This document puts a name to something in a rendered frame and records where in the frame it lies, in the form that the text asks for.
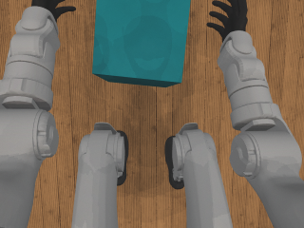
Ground right robot upper arm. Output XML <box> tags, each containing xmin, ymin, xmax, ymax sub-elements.
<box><xmin>229</xmin><ymin>130</ymin><xmax>304</xmax><ymax>228</ymax></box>

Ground robot right thigh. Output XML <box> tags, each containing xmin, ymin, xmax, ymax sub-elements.
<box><xmin>172</xmin><ymin>129</ymin><xmax>234</xmax><ymax>228</ymax></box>

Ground robot left shin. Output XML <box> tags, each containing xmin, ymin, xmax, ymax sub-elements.
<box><xmin>78</xmin><ymin>122</ymin><xmax>123</xmax><ymax>177</ymax></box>

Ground carton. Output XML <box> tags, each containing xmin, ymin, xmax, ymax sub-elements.
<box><xmin>92</xmin><ymin>0</ymin><xmax>191</xmax><ymax>87</ymax></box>

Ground left robot upper arm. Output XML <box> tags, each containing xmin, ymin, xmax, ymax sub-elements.
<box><xmin>0</xmin><ymin>108</ymin><xmax>59</xmax><ymax>228</ymax></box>

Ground right robot hand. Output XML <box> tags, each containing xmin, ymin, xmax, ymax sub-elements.
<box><xmin>206</xmin><ymin>0</ymin><xmax>248</xmax><ymax>43</ymax></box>

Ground robot left forearm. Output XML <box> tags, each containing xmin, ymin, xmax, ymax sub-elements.
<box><xmin>0</xmin><ymin>6</ymin><xmax>61</xmax><ymax>112</ymax></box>

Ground robot right forearm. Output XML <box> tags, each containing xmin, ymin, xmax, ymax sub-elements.
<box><xmin>217</xmin><ymin>30</ymin><xmax>302</xmax><ymax>167</ymax></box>

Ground left robot hand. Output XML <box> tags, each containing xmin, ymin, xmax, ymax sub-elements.
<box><xmin>31</xmin><ymin>0</ymin><xmax>76</xmax><ymax>23</ymax></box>

